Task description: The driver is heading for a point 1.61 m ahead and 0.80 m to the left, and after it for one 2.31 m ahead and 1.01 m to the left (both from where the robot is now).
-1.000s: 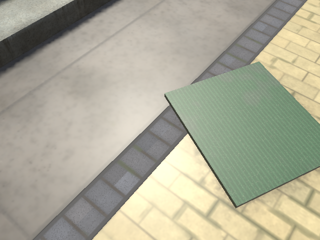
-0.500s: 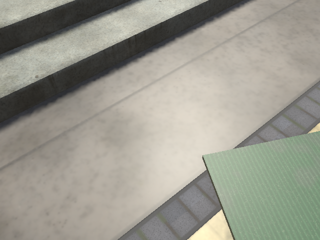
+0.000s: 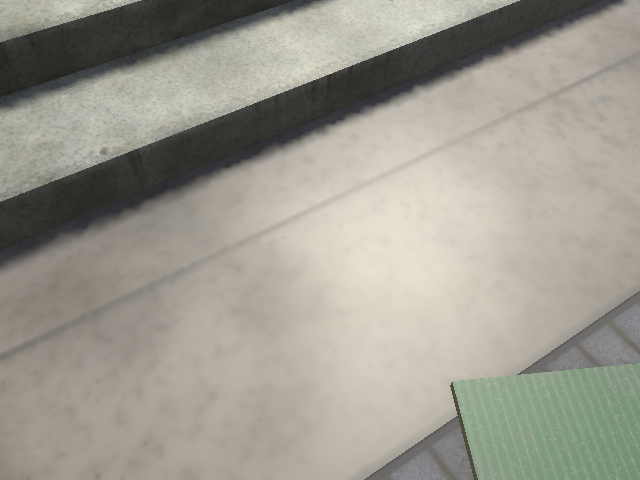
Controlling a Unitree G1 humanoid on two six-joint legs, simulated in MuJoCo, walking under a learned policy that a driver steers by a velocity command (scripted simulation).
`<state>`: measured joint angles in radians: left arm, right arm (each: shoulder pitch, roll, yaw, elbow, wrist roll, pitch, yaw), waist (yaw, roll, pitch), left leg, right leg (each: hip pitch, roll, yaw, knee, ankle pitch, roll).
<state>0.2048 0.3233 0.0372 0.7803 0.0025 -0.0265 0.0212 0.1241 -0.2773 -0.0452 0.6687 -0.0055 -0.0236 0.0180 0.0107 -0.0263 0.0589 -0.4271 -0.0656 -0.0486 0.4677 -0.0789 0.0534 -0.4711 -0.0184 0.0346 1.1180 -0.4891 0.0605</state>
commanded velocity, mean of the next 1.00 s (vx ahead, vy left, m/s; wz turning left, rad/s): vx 0.03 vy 0.00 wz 0.56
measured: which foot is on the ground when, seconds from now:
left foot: down 0.00-0.26, up 0.28-0.64, down 0.66-1.00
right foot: up 0.00-0.24, down 0.26-0.68, up 0.70-1.00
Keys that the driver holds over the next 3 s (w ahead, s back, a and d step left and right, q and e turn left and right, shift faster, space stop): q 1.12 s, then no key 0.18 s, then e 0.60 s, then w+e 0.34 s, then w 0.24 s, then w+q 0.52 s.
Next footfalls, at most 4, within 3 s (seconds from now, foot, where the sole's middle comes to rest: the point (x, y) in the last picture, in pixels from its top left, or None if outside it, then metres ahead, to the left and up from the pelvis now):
0.26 right None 0.14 -0.14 -0.77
0.66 left None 0.04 0.12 -0.77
1.14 right None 0.16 -0.06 -0.77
1.46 left None -0.04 0.12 -0.77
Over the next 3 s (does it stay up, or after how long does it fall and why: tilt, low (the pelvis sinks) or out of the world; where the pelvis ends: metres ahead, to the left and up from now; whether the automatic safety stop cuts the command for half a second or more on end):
stays up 0.44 0.05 0.01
